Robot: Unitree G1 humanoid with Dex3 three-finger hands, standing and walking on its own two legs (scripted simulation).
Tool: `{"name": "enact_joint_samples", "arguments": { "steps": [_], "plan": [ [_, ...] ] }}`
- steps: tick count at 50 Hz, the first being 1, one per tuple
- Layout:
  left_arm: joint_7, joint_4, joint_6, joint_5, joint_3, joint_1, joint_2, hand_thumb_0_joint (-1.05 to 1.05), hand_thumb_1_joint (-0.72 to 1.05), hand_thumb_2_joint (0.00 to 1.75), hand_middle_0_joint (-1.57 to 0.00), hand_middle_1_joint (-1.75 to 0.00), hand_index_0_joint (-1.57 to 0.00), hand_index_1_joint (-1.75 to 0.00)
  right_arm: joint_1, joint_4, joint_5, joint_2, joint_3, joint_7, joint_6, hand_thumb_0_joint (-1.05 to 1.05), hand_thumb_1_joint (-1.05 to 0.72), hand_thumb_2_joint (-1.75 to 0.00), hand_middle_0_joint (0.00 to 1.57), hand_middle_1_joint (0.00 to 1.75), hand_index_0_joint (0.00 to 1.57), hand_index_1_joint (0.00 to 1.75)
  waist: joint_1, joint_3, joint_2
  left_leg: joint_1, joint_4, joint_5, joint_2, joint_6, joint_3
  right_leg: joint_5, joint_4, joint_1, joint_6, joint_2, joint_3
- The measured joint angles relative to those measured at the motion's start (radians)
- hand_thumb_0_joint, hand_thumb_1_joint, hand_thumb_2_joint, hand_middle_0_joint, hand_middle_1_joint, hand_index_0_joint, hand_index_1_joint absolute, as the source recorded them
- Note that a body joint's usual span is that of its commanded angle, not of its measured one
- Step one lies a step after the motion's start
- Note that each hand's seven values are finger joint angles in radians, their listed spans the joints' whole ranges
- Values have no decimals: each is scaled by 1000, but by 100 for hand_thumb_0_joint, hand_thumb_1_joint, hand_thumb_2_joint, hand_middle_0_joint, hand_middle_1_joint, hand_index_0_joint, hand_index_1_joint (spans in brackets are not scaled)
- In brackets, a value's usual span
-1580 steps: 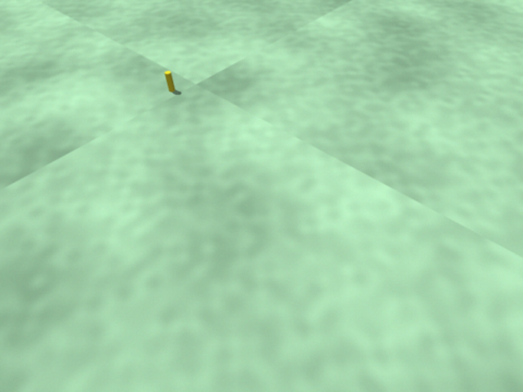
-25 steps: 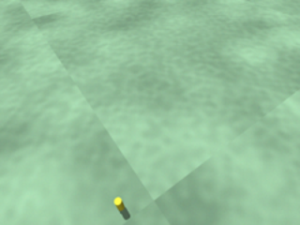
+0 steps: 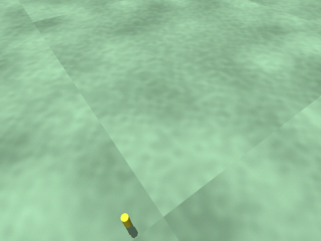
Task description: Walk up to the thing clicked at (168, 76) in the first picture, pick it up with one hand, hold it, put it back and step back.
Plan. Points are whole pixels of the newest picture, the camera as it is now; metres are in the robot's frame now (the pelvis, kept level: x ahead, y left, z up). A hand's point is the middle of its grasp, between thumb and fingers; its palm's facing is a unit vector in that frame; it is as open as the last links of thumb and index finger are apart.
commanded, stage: stand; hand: left
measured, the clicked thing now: (126, 220) +0.35 +0.21 -0.72
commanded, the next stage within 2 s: step back in 0.02 s
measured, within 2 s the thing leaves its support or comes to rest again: neither
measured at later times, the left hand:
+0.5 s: hand out of the picture +0.06 +0.30 -0.18, palm faces -0.05 -0.93 -0.36, open 7.4 cm
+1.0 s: hand out of the picture -0.08 +0.28 -0.15, palm faces -0.04 -0.91 -0.41, open 7.4 cm
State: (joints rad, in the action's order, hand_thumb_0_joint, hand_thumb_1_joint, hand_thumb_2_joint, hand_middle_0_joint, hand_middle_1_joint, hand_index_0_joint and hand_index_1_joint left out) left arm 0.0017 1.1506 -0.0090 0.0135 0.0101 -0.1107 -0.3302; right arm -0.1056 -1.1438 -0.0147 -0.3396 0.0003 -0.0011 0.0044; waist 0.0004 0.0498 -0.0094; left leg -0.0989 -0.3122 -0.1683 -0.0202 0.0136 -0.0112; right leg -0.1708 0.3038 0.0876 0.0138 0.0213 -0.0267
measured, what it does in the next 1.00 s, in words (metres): walks backwards: right foot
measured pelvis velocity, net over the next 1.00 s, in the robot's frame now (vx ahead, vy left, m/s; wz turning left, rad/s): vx -0.20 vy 0.02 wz -0.04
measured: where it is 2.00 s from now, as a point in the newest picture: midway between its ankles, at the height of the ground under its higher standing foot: outside the picture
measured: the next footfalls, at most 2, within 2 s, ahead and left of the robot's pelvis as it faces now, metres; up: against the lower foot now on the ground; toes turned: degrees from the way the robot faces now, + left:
right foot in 0.76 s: -0.13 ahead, -0.09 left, +0.00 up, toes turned -1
left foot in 1.10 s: -0.21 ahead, +0.15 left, +0.00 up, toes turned -3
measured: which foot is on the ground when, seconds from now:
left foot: down 0.00-0.78, up 0.80-1.00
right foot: down 0.00-0.30, up 0.32-0.74, down 0.76-1.00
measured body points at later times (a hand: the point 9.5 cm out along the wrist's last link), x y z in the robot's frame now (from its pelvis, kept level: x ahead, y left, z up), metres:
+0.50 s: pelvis -0.08 +0.05 -0.02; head +0.00 +0.07 +0.42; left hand +0.06 +0.35 -0.16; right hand -0.02 -0.27 -0.13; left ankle -0.05 +0.13 -0.75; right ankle -0.10 -0.11 -0.67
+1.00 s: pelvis -0.20 +0.02 -0.02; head -0.14 +0.01 +0.43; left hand -0.08 +0.33 -0.12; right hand -0.13 -0.30 -0.15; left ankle -0.22 +0.16 -0.69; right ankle -0.17 -0.09 -0.75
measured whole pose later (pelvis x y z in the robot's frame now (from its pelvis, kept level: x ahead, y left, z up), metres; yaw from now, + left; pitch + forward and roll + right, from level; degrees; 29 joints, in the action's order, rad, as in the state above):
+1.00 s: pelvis -0.20 +0.02 -0.02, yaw -2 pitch -1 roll +1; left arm -0.01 0.80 0.04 0.04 0.07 -0.16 -0.34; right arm -0.19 -0.87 0.00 -0.42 0.04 0.02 -0.05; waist 0.01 0.16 -0.02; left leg -0.40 -1.02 -0.50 0.10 0.02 0.11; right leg -0.26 0.60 0.31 -0.02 0.01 0.02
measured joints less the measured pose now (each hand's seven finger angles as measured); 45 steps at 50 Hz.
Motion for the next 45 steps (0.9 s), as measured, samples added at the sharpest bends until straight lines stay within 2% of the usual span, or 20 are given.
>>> {"name": "enact_joint_samples", "arguments": {
  "steps": [6,9,13,14,15,16,18,20,22,25,29,32,35,37,38,39,40,42,45],
  "plan": [
    [-1,-63,12,-17,30,9,-14,1,90,90,-21,-30,-20,-30,21,54,17,-19,16,-11,-24,1,-90,-90,21,30,20,30,-8,47,-6,-92,-120,-37,-5,-7,7,-26,95,78,-5,-4,-5],
    [-2,-107,25,-14,39,23,-25,1,90,90,-21,-30,-20,-30,30,91,18,-41,31,-13,-38,1,-90,-90,21,30,20,30,-11,79,-15,-163,-223,-64,-2,-24,18,-41,157,130,-6,-4,-8],
    [-6,-163,44,4,46,38,-43,1,90,90,-21,-30,-20,-30,18,139,15,-62,49,-19,-57,1,-91,-90,20,30,20,30,-8,101,8,-224,-425,-225,51,-54,33,-64,248,204,4,24,14],
    [-8,-176,49,6,45,43,-49,1,90,90,-21,-30,-20,-30,7,150,16,-64,52,-21,-56,1,-91,-90,20,30,20,30,-11,100,15,-217,-422,-208,56,-59,29,-71,273,224,10,32,17],
    [-9,-189,54,6,44,47,-55,1,90,90,-21,-30,-20,-30,-8,162,13,-69,54,-21,-52,1,-91,-90,20,30,20,30,-15,95,15,-198,-377,-147,51,-61,29,-82,303,249,14,33,16],
    [-11,-201,59,1,44,58,-62,1,90,90,-21,-30,-20,-30,-19,168,6,-69,59,-19,-46,1,-91,-90,20,30,20,30,-18,96,20,-192,-357,-187,55,-58,32,-96,347,279,3,33,27],
    [-22,-222,70,-4,51,86,-75,1,90,90,-21,-30,-20,-30,-29,173,-6,-52,59,-15,-41,1,-91,-90,20,30,20,30,-15,125,47,-203,-373,-198,67,-65,23,-259,492,330,-21,-14,122],
    [-33,-235,75,-5,52,95,-78,1,90,90,-21,-30,-20,-30,-41,181,-13,-36,53,-12,-42,1,-91,-90,20,30,20,30,-23,140,51,-205,-356,-172,62,-69,28,-352,649,367,-34,-86,184],
    [-35,-247,75,-10,49,89,-78,1,90,90,-21,-30,-20,-30,-49,189,-19,-22,49,-3,-46,1,-91,-90,20,30,20,30,-22,142,57,-200,-317,-141,58,-72,21,-348,767,393,-37,-126,204],
    [-28,-262,71,-7,46,60,-70,1,90,90,-21,-30,-20,-30,-52,216,-16,-11,50,10,-43,1,-90,-90,21,30,20,30,-22,145,53,-196,-281,-110,50,-77,6,-328,843,387,-21,-140,194],
    [-22,-273,73,-3,48,16,-59,1,90,90,-21,-30,-20,-30,-46,261,-10,-4,50,18,-31,1,-90,-90,21,30,20,30,-23,151,45,-207,-278,-91,41,-80,-19,-337,787,328,0,-122,177],
    [-18,-278,75,-2,53,0,-53,1,90,90,-21,-30,-20,-30,-38,289,-10,-6,45,18,-27,1,-90,-90,21,30,20,30,-22,158,35,-229,-299,-83,32,-78,-34,-348,701,285,4,-101,158],
    [-10,-282,70,1,59,-12,-49,1,90,90,-21,-30,-20,-30,-26,306,-12,-16,41,14,-32,1,-90,-90,21,30,20,30,-19,157,21,-263,-327,-75,19,-69,-46,-331,588,241,-3,-75,122],
    [-3,-283,64,3,63,-23,-47,1,90,90,-21,-30,-20,-30,-21,311,-10,-25,40,11,-39,1,-90,-90,21,30,20,30,-15,147,11,-292,-353,-72,9,-58,-51,-268,458,193,-18,-59,96],
    [-2,-284,57,6,65,-31,-45,1,90,90,-21,-30,-20,-30,-19,309,-7,-31,39,9,-43,1,-90,-90,21,30,20,30,-10,139,3,-308,-372,-74,2,-50,-52,-223,382,165,-25,-56,85],
    [-1,-280,53,12,68,-35,-33,1,90,90,-21,-30,-20,-30,-12,303,-3,-41,42,9,-49,1,-90,-90,21,30,20,30,-13,142,-26,-319,-390,-73,-15,-42,-37,-208,364,158,-28,-73,70],
    [2,-282,52,14,67,-44,-25,1,90,90,-21,-30,-20,-30,-10,295,2,-46,45,10,-54,1,-90,-90,21,30,20,30,-18,138,-41,-333,-413,-122,-7,-35,-6,-203,365,161,-32,-79,57],
    [8,-293,52,19,62,-63,-23,1,90,90,-21,-30,-20,-30,-16,280,5,-45,49,13,-64,1,-90,-90,21,30,20,30,-3,123,-24,-373,-573,-276,65,-18,58,-194,372,179,-43,-59,67],
    [1,-304,56,17,59,-71,-11,1,90,90,-21,-30,-20,-30,-38,273,16,-59,49,15,-59,1,-90,-90,21,30,20,30,8,109,-15,-398,-786,-301,142,-9,127,-146,325,187,-41,-34,72]
  ]
}}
